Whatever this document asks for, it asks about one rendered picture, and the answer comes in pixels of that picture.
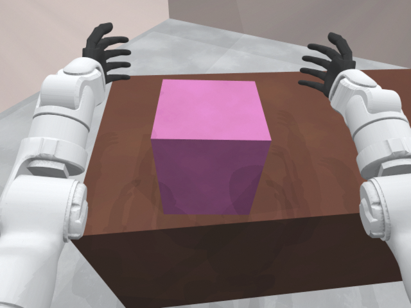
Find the robot right upper arm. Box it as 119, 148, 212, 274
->
359, 173, 411, 303

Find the pedestal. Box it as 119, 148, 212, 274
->
71, 69, 411, 308

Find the carton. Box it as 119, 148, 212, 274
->
151, 80, 272, 215

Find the robot right forearm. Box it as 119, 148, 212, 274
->
329, 69, 411, 180

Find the robot left upper arm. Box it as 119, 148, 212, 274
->
0, 175, 88, 308

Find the right robot hand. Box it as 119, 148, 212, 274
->
298, 32, 356, 98

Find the left robot hand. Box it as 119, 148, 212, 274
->
82, 22, 131, 84

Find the robot left forearm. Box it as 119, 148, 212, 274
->
0, 57, 106, 236

